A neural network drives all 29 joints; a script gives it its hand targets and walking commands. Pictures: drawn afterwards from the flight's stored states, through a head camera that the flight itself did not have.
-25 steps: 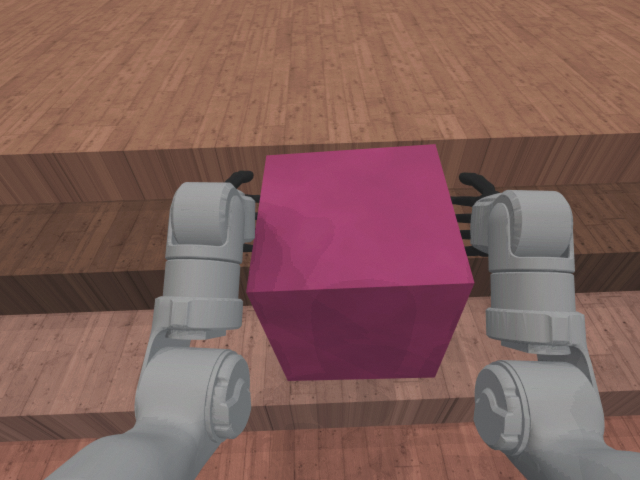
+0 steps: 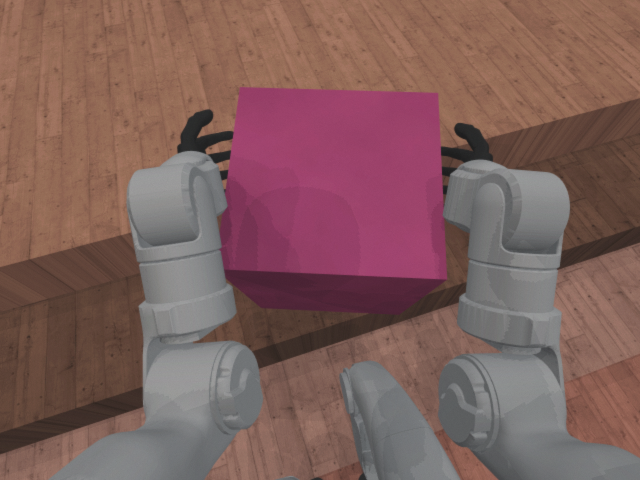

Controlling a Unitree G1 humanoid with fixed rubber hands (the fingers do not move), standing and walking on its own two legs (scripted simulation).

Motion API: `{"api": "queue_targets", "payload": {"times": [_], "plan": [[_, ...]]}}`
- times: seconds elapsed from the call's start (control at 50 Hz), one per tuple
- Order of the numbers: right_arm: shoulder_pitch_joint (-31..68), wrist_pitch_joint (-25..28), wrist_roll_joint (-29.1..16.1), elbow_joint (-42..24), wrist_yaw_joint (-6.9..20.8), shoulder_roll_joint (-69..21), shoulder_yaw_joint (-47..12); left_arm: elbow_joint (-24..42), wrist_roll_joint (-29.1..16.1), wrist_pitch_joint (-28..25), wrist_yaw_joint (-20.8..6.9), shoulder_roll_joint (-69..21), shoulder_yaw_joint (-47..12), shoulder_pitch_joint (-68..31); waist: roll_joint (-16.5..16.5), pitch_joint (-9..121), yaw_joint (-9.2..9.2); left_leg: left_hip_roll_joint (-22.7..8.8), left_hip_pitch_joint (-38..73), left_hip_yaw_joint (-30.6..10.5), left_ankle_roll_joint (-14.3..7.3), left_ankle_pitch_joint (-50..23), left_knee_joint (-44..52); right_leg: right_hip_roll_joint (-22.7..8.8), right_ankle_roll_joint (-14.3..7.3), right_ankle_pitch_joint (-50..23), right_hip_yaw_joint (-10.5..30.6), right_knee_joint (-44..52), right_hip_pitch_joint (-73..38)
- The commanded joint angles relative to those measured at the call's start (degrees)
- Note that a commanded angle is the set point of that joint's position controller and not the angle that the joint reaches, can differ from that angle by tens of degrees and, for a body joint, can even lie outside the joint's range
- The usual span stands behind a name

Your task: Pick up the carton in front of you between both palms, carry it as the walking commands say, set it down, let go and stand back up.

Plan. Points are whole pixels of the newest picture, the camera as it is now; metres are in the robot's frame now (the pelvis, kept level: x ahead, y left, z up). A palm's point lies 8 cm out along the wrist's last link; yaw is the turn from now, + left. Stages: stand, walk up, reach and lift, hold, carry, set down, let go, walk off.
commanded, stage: carry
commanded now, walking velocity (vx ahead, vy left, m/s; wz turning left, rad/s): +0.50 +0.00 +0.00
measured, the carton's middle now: (333, 220) +0.41 -0.06 +0.04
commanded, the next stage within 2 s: none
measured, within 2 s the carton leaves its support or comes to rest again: neither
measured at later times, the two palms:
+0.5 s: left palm out of the picture +0.66 +0.27 +0.42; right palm out of the picture +0.73 +0.01 +0.38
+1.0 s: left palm out of the picture +1.00 +0.28 +0.54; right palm out of the picture +0.98 +0.00 +0.56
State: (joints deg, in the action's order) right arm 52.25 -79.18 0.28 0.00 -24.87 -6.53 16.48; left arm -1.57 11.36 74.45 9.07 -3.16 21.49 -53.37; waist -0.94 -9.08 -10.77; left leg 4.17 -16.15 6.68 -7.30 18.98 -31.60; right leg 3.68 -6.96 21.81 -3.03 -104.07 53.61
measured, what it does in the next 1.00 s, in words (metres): climbs: right foot 0.17 m higher, then left foot 0.17 m higher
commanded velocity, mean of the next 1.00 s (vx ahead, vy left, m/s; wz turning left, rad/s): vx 0.50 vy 0.00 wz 0.00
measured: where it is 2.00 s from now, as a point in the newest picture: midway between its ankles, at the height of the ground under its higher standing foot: (201, 67)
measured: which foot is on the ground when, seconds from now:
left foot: down 0.00-0.18, up 0.20-0.56, down 0.58-1.00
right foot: up 0.00-0.14, down 0.16-0.64, up 0.66-1.00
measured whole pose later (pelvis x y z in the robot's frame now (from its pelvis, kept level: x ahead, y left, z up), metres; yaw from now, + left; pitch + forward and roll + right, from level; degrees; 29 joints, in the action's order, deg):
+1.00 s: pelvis +0.59 +0.15 +0.35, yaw +2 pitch +3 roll -2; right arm 61.3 -78.8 3.6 12.0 -20.4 -3.4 18.9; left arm -6.0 10.5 78.0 11.1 -1.5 20.8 -58.4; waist 2.5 -2.7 -8.3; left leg -2.6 -6.0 7.2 -1.6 20.5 -23.8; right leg -3.4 -8.2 28.2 -4.7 -111.5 71.8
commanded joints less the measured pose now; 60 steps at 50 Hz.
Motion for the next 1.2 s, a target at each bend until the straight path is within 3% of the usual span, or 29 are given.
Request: {"api": "queue_targets", "payload": {"times": [0.0,0.06,0.1,0.14,0.16,0.18,0.2,0.24,0.3,0.36,0.42,0.48,0.5,0.52,0.58,0.6,0.62,0.64,0.66,0.74,0.86,0.96,1.0,1.06,1.1,1.12,1.14,1.16,1.18], "plan": [[55.0,1.2,-27.4,-1.9,33.4,-59.1,-33.5,-2.5,-21.2,0.5,-11.8,-52.6,-33.0,-37.8,-1.4,39.7,0.82,-18.6,49.6,-25.6,-7.0,-52.1,5.1,-2.7,-2.6,8.3,-2.0,-10.0,25.7],[54.6,-0.3,-27.4,5.3,35.1,-57.5,-29.7,-6.5,-20.0,1.9,-10.4,-49.3,-31.9,-40.7,-0.5,33.8,5.5,-13.0,27.7,-12.2,-4.9,-54.6,16.5,-3.5,-1.9,10.1,-8.9,17.0,8.6],[54.0,-1.4,-25.3,10.0,35.5,-55.9,-26.4,-8.4,-21.6,3.5,-9.9,-50.3,-32.3,-43.8,-10.9,37.8,9.38,-11.6,10.3,-2.0,-5.0,-98.8,14.3,4.2,-3.6,2.7,-18.0,32.0,-23.5],[54.1,-2.0,-23.2,14.2,35.5,-55.0,-23.5,-8.1,-25.6,4.7,-10.6,-54.7,-34.7,-48.2,-16.8,49.3,17.16,-16.3,15.5,-0.5,-2.7,-120.8,-5.0,4.1,-4.9,-9.8,-12.9,43.8,-37.5],[53.7,-2.1,-22.3,15.3,35.4,-54.5,-22.3,-8.0,-27.9,4.9,-11.3,-56.5,-34.8,-48.5,-11.4,54.3,21.83,-13.9,10.5,-1.4,-0.2,-112.4,-21.9,3.7,-6.4,-15.7,-4.5,56.5,-51.0],[54.3,-1.9,-21.6,13.6,35.2,-55.3,-21.0,-8.1,-29.5,4.5,-12.3,-58.5,-35.7,-48.6,7.6,57.7,23.29,-0.5,-9.8,-5.2,6.9,-52.9,-57.0,-12.3,-20.5,-25.4,29.8,72.0,-64.8],[53.3,-2.2,-19.9,14.5,35.0,-54.0,-19.0,-10.1,-32.1,4.4,-13.2,-61.2,-34.7,-45.4,14.4,57.5,20.76,7.9,-22.2,-11.0,9.9,-13.4,-88.5,-20.2,-27.8,-45.0,49.9,80.2,-66.4],[54.6,-1.8,-16.1,10.4,33.8,-50.2,-16.1,-7.2,-36.7,4.7,-14.7,-65.9,-35.2,-50.4,-3.6,49.4,20.55,3.4,-38.8,-20.3,3.7,-3.2,-95.4,-18.5,-19.0,-27.3,43.9,74.7,-67.8],[55.2,0.6,-9.5,9.4,31.4,-40.9,-12.0,-7.9,-42.8,4.7,-16.8,-70.3,-35.5,-62.4,-11.7,38.2,14.89,-3.6,-38.2,-15.5,-0.8,-4.3,-80.7,-17.7,-7.7,-10.1,29.7,79.4,-55.2],[54.8,3.0,-6.0,13.0,29.3,-36.6,-10.2,-18.6,-42.7,4.6,-18.6,-71.5,-31.0,-61.6,-5.3,33.5,16.28,-4.8,-41.9,-4.8,-0.7,-1.7,-79.4,-18.4,-9.3,-18.0,22.6,84.0,-53.3],[55.5,2.7,-4.1,17.0,28.0,-37.5,-9.1,-30.0,-38.2,4.1,-19.8,-69.9,-22.5,-55.3,3.8,31.8,21.1,-8.3,-68.3,-10.0,-1.3,13.2,-95.5,-23.7,-11.5,-19.0,27.1,85.4,-70.9],[56.2,2.5,-4.0,19.7,26.9,-38.5,-8.7,-36.1,-35.6,3.3,-21.4,-68.7,-16.1,-50.3,5.2,28.7,17.91,-12.3,-67.2,-10.5,-0.1,15.5,-80.1,-19.7,-6.8,-9.2,19.3,91.0,-65.6],[55.5,2.2,-4.3,20.2,26.7,-39.7,-9.8,-37.2,-34.8,3.3,-21.8,-68.9,-14.7,-49.9,3.5,27.4,16.65,-12.1,-51.9,-2.4,0.9,9.4,-61.8,-16.7,-6.5,-10.8,10.4,99.5,-53.8],[56.1,1.7,-5.5,20.4,26.8,-41.5,-10.5,-37.4,-33.7,3.2,-22.0,-69.0,-13.7,-50.4,9.5,27.7,15.2,-11.1,-27.0,4.0,-0.6,3.9,-48.9,-13.3,-5.5,-23.1,-1.7,103.4,-35.6],[55.3,1.5,-11.5,22.3,27.3,-50.6,-14.7,-36.7,-30.0,3.2,-21.3,-66.6,-12.0,-47.4,22.7,42.5,4.47,-0.9,-4.5,11.5,-2.6,-4.2,-37.0,-14.8,-3.9,-97.7,-8.9,78.7,-46.1],[58.6,2.1,-13.6,19.8,27.5,-53.0,-16.2,-33.8,-29.5,3.0,-20.8,-65.8,-12.6,-49.8,16.0,49.1,-0.9,1.1,7.1,6.9,-2.7,-11.6,-21.0,-11.6,-0.1,-100.9,-8.9,57.7,-47.8],[58.7,2.4,-17.8,16.6,28.2,-56.4,-18.4,-30.9,-28.2,2.7,-20.2,-64.3,-13.2,-48.0,16.0,48.5,-2.19,-0.8,11.8,-8.6,-3.2,-12.2,-5.1,-10.9,2.7,-74.3,-3.4,42.2,-41.4],[59.5,3.3,-20.2,13.5,28.4,-57.2,-21.2,-30.2,-27.4,2.2,-19.4,-65.4,-12.3,-42.9,-12.8,52.7,1.4,-21.1,30.0,-48.8,-13.6,-55.3,4.4,3.9,9.7,-10.4,4.2,11.1,-16.8],[59.3,3.5,-24.3,9.6,29.4,-60.5,-22.3,-26.6,-25.3,1.8,-18.2,-61.5,-12.2,-42.2,-6.1,59.4,2.39,-23.4,29.9,-52.4,-16.5,-55.6,2.1,4.6,7.3,-7.1,17.7,-9.5,-13.9],[64.8,4.0,-29.0,1.9,32.5,-64.9,-26.3,-10.4,-23.6,0.8,-14.0,-56.5,-19.7,-49.0,-3.4,41.8,7.67,-18.1,19.9,-33.7,-5.3,-7.5,1.9,-4.2,1.0,-11.5,11.6,-3.9,-0.2],[58.8,1.4,-27.4,7.1,33.7,-63.8,-25.4,-1.8,-22.7,0.7,-10.3,-54.7,-28.2,-48.9,-4.6,41.2,3.08,-23.0,37.7,-24.3,-9.3,-34.0,6.1,-5.0,-1.6,-1.3,0.3,-6.1,18.0],[54.1,-0.8,-23.9,10.3,34.0,-57.3,-24.0,-6.8,-23.0,4.1,-10.3,-53.1,-31.2,-45.5,-3.5,32.8,3.64,-20.5,42.3,-18.8,-5.4,-21.0,13.7,-9.5,-1.2,9.5,-1.7,-7.6,35.5],[54.9,-1.5,-23.6,11.5,34.3,-55.5,-22.5,-9.9,-24.3,5.5,-10.4,-54.2,-31.4,-46.6,-4.8,27.9,5.38,-16.8,21.5,-8.3,-5.7,-26.7,27.2,-9.1,-1.3,6.0,-8.9,18.3,11.1],[54.4,-2.3,-20.3,14.0,34.0,-52.1,-19.0,-15.9,-28.7,6.8,-11.2,-59.0,-32.0,-46.4,-17.0,37.6,12.99,-14.6,14.2,3.4,-3.5,-98.6,12.0,1.4,-3.9,-5.0,-18.6,33.8,-21.9],[52.9,-2.0,-17.6,15.9,33.9,-51.0,-17.3,-15.7,-32.5,6.6,-12.5,-63.8,-31.5,-48.8,-20.7,47.5,21.88,-14.5,19.4,3.9,0.8,-102.9,-13.5,3.1,-2.3,-9.8,-10.2,55.6,-40.1],[52.3,-1.2,-17.1,15.3,33.8,-52.0,-16.8,-14.4,-33.9,5.8,-13.4,-65.1,-31.8,-49.7,-11.5,52.3,21.89,-8.5,4.1,-0.6,2.5,-67.4,-34.4,-4.3,-7.7,-3.1,12.4,65.7,-54.8],[51.7,-0.8,-16.5,14.4,33.8,-51.6,-14.9,-14.5,-35.2,4.7,-14.3,-65.6,-31.9,-49.5,12.9,56.7,20.04,5.1,-12.8,-7.1,7.2,-12.3,-67.4,-18.7,-20.5,-23.4,46.7,76.3,-62.0],[53.1,-0.1,-14.4,14.6,33.2,-49.2,-14.2,-14.7,-37.4,4.7,-15.2,-67.6,-30.9,-50.3,9.2,58.7,18.75,4.2,-19.5,-20.1,4.9,-4.7,-83.7,-18.8,-20.3,-29.2,46.6,74.2,-62.7],[54.1,0.4,-13.5,13.2,32.6,-49.0,-13.2,-13.6,-38.4,4.2,-16.0,-68.7,-30.4,-52.9,4.8,54.4,18.43,1.6,-26.0,-20.5,3.2,-3.0,-84.8,-17.7,-17.1,-24.0,42.4,71.3,-60.9]]}}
